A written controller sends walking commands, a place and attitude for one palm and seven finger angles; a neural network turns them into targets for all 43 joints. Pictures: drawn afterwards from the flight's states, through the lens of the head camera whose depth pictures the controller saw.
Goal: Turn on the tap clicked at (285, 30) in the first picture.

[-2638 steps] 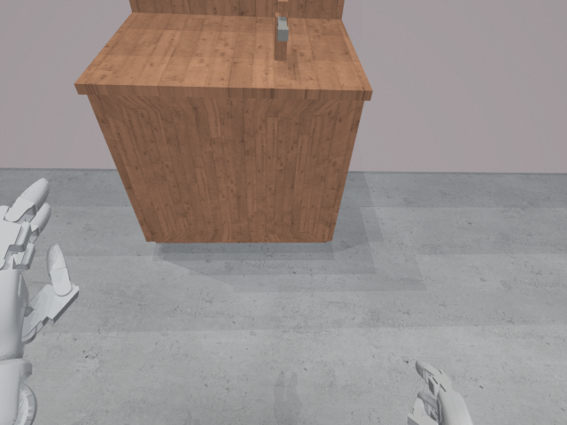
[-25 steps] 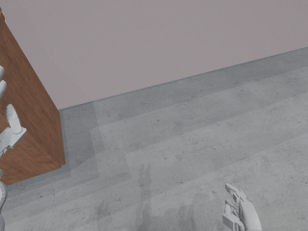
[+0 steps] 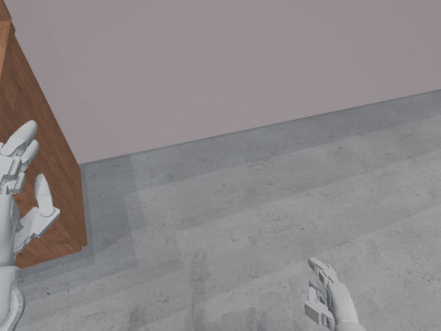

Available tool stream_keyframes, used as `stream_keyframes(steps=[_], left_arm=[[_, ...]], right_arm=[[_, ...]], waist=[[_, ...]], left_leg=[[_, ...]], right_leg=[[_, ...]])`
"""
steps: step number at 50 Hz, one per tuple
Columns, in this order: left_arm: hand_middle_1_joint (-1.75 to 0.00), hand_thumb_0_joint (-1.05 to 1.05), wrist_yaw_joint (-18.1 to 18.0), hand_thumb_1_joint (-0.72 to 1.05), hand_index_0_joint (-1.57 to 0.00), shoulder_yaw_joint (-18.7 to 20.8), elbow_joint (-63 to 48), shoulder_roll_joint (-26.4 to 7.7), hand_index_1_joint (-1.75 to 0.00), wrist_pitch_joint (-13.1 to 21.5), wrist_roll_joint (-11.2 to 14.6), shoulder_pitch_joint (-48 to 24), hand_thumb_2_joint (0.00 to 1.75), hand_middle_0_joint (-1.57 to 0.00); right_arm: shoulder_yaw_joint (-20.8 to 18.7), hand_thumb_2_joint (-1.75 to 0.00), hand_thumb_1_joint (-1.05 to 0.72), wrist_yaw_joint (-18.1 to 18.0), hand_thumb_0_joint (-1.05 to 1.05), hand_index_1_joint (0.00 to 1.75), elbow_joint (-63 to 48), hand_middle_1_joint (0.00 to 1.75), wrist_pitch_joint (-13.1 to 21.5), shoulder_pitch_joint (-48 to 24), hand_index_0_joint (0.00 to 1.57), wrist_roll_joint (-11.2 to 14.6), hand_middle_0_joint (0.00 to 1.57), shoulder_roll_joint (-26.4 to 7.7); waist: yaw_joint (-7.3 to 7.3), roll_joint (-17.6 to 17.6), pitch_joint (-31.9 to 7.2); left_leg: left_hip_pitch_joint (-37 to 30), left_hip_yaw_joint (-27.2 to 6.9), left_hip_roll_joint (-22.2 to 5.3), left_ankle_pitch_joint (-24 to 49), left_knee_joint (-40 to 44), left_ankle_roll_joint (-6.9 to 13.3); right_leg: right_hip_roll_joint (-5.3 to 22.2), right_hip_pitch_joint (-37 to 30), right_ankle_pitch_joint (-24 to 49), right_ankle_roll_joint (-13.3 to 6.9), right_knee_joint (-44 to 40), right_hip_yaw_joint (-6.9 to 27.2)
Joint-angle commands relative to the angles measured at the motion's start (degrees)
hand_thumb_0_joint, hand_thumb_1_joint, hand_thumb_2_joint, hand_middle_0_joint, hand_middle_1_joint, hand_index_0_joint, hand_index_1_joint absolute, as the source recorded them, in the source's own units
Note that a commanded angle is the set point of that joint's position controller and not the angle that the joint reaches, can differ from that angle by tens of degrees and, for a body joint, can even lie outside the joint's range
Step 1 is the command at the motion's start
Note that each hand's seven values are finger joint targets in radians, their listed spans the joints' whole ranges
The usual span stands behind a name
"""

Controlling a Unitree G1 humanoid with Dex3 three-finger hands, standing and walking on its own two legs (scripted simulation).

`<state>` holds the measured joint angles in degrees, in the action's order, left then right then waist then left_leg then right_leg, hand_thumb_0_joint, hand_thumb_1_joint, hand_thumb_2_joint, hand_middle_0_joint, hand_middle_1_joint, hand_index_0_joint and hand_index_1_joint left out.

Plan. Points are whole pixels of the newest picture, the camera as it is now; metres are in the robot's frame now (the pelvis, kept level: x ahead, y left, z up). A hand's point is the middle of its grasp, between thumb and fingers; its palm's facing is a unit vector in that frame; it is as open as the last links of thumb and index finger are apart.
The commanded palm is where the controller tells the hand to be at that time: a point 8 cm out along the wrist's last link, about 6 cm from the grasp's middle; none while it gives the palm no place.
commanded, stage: come to a stop and stand still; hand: left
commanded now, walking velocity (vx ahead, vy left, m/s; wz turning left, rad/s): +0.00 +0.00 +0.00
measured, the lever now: out of the picture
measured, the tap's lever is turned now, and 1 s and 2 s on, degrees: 62 62 62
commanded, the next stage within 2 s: look again from close up in 0.02 s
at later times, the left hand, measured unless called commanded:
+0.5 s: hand (54, 219) +0.21 +0.24 +0.16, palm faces +0.41 -0.84 -0.36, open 7.4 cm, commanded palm +0.15 +0.27 +0.17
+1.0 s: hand (61, 223) +0.21 +0.23 +0.16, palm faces +0.42 -0.83 -0.36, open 7.4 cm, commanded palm +0.15 +0.26 +0.17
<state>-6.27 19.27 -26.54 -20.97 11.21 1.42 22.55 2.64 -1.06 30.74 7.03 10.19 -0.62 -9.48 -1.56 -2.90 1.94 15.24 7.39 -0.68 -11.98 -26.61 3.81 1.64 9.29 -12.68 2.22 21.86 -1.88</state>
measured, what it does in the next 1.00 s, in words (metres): stands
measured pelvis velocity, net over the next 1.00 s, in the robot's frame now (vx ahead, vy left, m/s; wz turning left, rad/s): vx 0.00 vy -0.02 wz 0.04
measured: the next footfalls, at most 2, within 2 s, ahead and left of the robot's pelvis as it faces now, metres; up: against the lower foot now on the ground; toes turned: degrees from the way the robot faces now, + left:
right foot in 1.58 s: +0.10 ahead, -0.09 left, +0.00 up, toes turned -5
left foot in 1.84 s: +0.21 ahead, +0.29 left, +0.00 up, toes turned +5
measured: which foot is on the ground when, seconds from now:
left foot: down 0.00-1.00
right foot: down 0.00-1.00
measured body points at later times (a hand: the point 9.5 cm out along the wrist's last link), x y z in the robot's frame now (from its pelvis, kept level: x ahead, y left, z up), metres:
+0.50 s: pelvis +0.00 -0.01 +0.00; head +0.01 +0.01 +0.45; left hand +0.18 +0.29 +0.18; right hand +0.17 -0.23 -0.07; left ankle +0.03 +0.07 -0.74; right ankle -0.01 -0.15 -0.74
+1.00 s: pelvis +0.00 -0.02 +0.00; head +0.00 -0.01 +0.45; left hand +0.18 +0.27 +0.18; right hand +0.18 -0.24 -0.07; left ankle +0.03 +0.07 -0.74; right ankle -0.01 -0.15 -0.74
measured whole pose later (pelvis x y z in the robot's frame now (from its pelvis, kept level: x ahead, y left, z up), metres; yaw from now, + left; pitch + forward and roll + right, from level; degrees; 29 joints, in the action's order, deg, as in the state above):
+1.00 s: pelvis +0.00 -0.02 +0.00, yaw +2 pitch +0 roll -1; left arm -7.2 17.9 -23.7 -20.1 9.7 2.2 24.6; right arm 1.3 -3.0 31.8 2.9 13.1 0.1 -11.6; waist -1.5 0.3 0.0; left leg 13.5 4.8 -1.2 -9.6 -22.9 2.1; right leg 0.6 6.5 -11.1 0.7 17.8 -4.3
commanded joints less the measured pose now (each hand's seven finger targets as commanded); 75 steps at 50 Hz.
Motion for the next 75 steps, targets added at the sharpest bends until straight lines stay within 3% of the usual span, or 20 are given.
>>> stream_keyframes(steps=[1, 11, 25, 30, 40, 51, 56, 60, 62, 63, 64, 65, 66, 67, 68, 69, 70, 72, 75], left_arm=[[-0.3, 0.0, -1.47, 0.9, -0.2, 6.71, -14.25, -9.37, -0.3, 3.75, 0.54, -5.12, 0.9, -0.2], [-0.3, 0.0, -1.95, 0.9, -0.2, 4.72, -10.83, -7.8, -0.3, 2.9, 0.05, -5.33, 0.9, -0.2], [-0.3, 0.0, -2.15, 0.9, -0.2, 6.04, -10.6, -8.97, -0.3, 2.96, 0.65, -1.62, 0.9, -0.2], [-0.3, 0.0, -2.09, 0.9, -0.2, 4.93, -9.74, -8.16, -0.3, 2.85, 0.47, -3.01, 0.9, -0.2], [-0.3, 0.0, -2.04, 0.9, -0.2, 5.22, -10.08, -8.7, -0.3, 2.39, 0.72, -2.22, 0.9, -0.2], [-0.3, 0.0, -2.07, 0.9, -0.2, 4.87, -9.47, -8.68, -0.3, 1.78, 0.89, -3.13, 0.9, -0.2], [-0.3, 0.0, -2.15, 0.9, -0.2, 4.71, -9.52, -8.85, -0.3, 1.99, 0.85, -2.25, 0.9, -0.2], [-0.3, 0.0, -2.49, 0.9, -0.2, 5.54, -10.19, -10.04, -0.3, 2.71, 0.77, -2.31, 0.9, -0.2], [-0.3, 0.0, -2.74, 0.9, -0.2, 6.55, -10.43, -11.26, -0.3, 3.19, 0.68, -4.01, 0.9, -0.2], [-0.3, 0.0, -2.7, 0.9, -0.2, 6.09, -10.95, -10.7, -0.3, 3.53, 0.62, -4.71, 0.9, -0.2], [-0.3, 0.0, -2.64, 0.9, -0.2, 6.72, -10.8, -10.99, -0.3, 3.82, 0.64, -4.62, 0.9, -0.2], [-0.3, 0.0, -2.43, 0.9, -0.2, 6.74, -11.37, -10.75, -0.3, 4.21, 0.65, -4.16, 0.9, -0.2], [-0.3, 0.0, -2.21, 0.9, -0.2, 6.74, -12.75, -10.09, -0.3, 4.64, 0.82, -3.9, 0.9, -0.2], [-0.3, 0.0, -2.06, 0.9, -0.2, 7.13, -15.19, -10.7, -0.3, 5.36, 0.97, -4.47, 0.9, -0.2], [-0.3, 0.0, -2.3, 0.9, -0.2, 7.23, -15.05, -10.69, -0.3, 5.8, 0.83, -3.37, 0.9, -0.2], [-0.3, 0.0, -2.4, 0.9, -0.2, 6.86, -14.29, -10.19, -0.3, 5.79, 0.5, -2.18, 0.9, -0.2], [-0.3, 0.0, -2.57, 0.9, -0.2, 7.05, -13.92, -9.85, -0.3, 5.74, 0.62, -0.86, 0.9, -0.2], [-0.3, 0.0, -2.55, 0.9, -0.2, 7.39, -13.23, -9.62, -0.3, 5.62, 0.79, 2.2, 0.9, -0.2], [-0.3, 0.0, -2.54, 0.9, -0.2, 7.31, -12.45, -9.71, -0.3, 5.62, 0.74, 3.21, 0.9, -0.2]], right_arm=[[-3.6, -0.9, -0.9, -1.19, 0.0, 0.3, -8.39, 0.3, 2.09, -2.54, 0.2, 0.04, 0.2, -8.42], [-3.89, -0.9, -0.9, -1.73, 0.0, 0.3, -7.98, 0.3, 1.21, -2.2, 0.2, 0.23, 0.2, -8.76], [-4.11, -0.9, -0.9, -2.31, 0.0, 0.3, -7.85, 0.3, 0.13, -2.01, 0.2, 0.45, 0.2, -8.77], [-4.28, -0.9, -0.9, -2.42, 0.0, 0.3, -7.69, 0.3, -0.09, -1.77, 0.2, 0.64, 0.2, -9.0], [-4.24, -0.9, -0.9, -2.6, 0.0, 0.3, -7.91, 0.3, -0.68, -1.77, 0.2, 0.66, 0.2, -8.89], [-4.2, -0.9, -0.9, -2.7, 0.0, 0.3, -7.85, 0.3, -1.36, -1.78, 0.2, 0.8, 0.2, -8.94], [-4.98, -0.9, -0.9, -2.24, 0.0, 0.3, -7.56, 0.3, -1.24, -2.22, 0.2, 0.56, 0.2, -9.46], [-5.22, -0.9, -0.9, -1.86, 0.0, 0.3, -7.18, 0.3, -1.36, -2.57, 0.2, 0.74, 0.2, -9.37], [-5.4, -0.9, -0.9, -1.68, 0.0, 0.3, -6.78, 0.3, -1.46, -2.81, 0.2, 0.98, 0.2, -9.75], [-5.21, -0.9, -0.9, -1.55, 0.0, 0.3, -6.62, 0.3, -1.53, -2.41, 0.2, 1.13, 0.2, -9.37], [-5.35, -0.9, -0.9, -1.51, 0.0, 0.3, -6.37, 0.3, -1.5, -2.05, 0.2, 1.21, 0.2, -9.52], [-5.45, -0.9, -0.9, -1.56, 0.0, 0.3, -6.34, 0.3, -1.49, -2.06, 0.2, 1.19, 0.2, -9.74], [-5.58, -0.9, -0.9, -1.54, 0.0, 0.3, -6.6, 0.3, -1.14, -1.85, 0.2, 1.22, 0.2, -10.55], [-5.67, -0.9, -0.9, -1.71, 0.0, 0.3, -6.97, 0.3, -0.16, -1.98, 0.2, 1.05, 0.2, -10.47], [-5.58, -0.9, -0.9, -1.66, 0.0, 0.3, -6.43, 0.3, 0.49, -1.37, 0.2, 0.33, 0.2, -9.6], [-5.78, -0.9, -0.9, -1.48, 0.0, 0.3, -6.05, 0.3, 0.97, -1.36, 0.2, 0.08, 0.2, -9.21], [-6.16, -0.9, -0.9, -1.27, 0.0, 0.3, -5.54, 0.3, 1.23, -0.7, 0.2, 0.27, 0.2, -9.61], [-6.0, -0.9, -0.9, -1.12, 0.0, 0.3, -4.95, 0.3, 1.76, -1.21, 0.2, 0.6, 0.2, -9.81], [-5.23, -0.9, -0.9, -0.86, 0.0, 0.3, -4.97, 0.3, 1.55, -2.18, 0.2, 0.61, 0.2, -9.74]], waist=[[0.44, 9.32, -9.73], [0.57, 7.54, -8.37], [0.45, 6.7, -8.96], [0.73, 7.0, -7.75], [0.5, 6.75, -9.04], [0.52, 5.67, -8.62], [0.92, 4.68, -8.63], [1.1, 0.75, -5.18], [1.21, -0.44, -3.25], [1.43, -0.56, -2.61], [1.8, 1.3, -2.66], [2.06, 6.14, -2.92], [2.2, 13.38, -4.09], [2.23, 19.94, -5.06], [2.53, 18.62, -5.8], [2.11, 13.67, -6.51], [2.11, 10.56, -7.28], [1.63, 11.15, -8.04], [1.13, 11.45, -7.16]], left_leg=[[-5.59, -6.44, -4.08, 6.11, 7.58, -4.41], [-4.67, -7.11, -3.4, 0.8, 9.36, -4.77], [-5.21, -6.55, -1.82, 4.54, 7.91, -4.39], [-5.39, -6.48, -1.68, 2.1, 8.74, -4.41], [-6.46, -6.24, -1.2, 7.45, 7.64, -4.33], [-6.32, -6.25, -0.77, 6.99, 7.52, -4.11], [-3.54, -5.21, -0.16, -0.34, 2.48, -2.62], [2.16, -5.41, 0.65, -5.43, -6.02, -2.1], [4.93, -5.27, 0.69, -5.95, -8.49, -2.3], [5.09, -5.57, 0.27, -5.28, -7.08, -2.28], [2.43, -6.12, -0.04, -3.42, -4.79, -2.01], [-1.16, -8.54, -1.35, -1.22, -1.52, -1.0], [-5.19, -15.75, -5.24, 1.77, 3.16, 0.99], [-9.73, -24.12, -9.98, 4.68, 8.23, 2.76], [-12.79, -29.38, -13.73, 8.75, 10.1, 5.73], [-13.71, -28.09, -14.81, 11.4, 8.93, 7.75], [-13.96, -25.1, -14.1, 14.77, 7.16, 8.14], [-11.74, -17.67, -11.19, 17.01, 5.56, 6.92], [-0.43, -12.65, -8.5, 11.33, 3.85, 3.8]], right_leg=[[-1.51, -1.04, 8.14, -2.39, -1.66, 0.47], [-1.65, -0.94, 5.92, -2.23, -3.82, 0.65], [-1.31, -1.99, 8.0, -2.08, -5.28, 0.73], [-1.6, -0.69, 5.7, -2.03, -6.16, 0.79], [-1.59, -1.88, 9.12, -1.83, -5.83, 0.41], [-1.57, -1.9, 8.7, -1.71, -6.89, 0.46], [2.17, -1.17, 2.1, -3.02, -6.06, 2.66], [8.36, 1.96, -8.03, -6.57, -5.92, 8.83], [11.03, 2.24, -9.07, -8.1, -4.41, 10.44], [11.4, 1.84, -7.33, -8.39, -1.83, 9.35], [9.99, 3.68, -5.12, -7.68, 1.83, 7.37], [6.8, 6.73, -2.99, -6.05, 7.07, 4.06], [1.64, 10.62, -2.41, -3.46, 16.1, -1.13], [-1.14, 16.5, -8.89, -1.63, 24.86, -3.92], [-0.98, 21.26, -17.84, -1.85, 32.18, -2.01], [0.27, 22.65, -19.69, -2.29, 34.99, -0.63], [0.9, 22.8, -18.72, -2.35, 34.35, -0.82], [1.37, 19.34, -14.34, -1.91, 28.97, -3.25], [0.99, 4.92, -7.68, -2.11, 14.37, -6.32]])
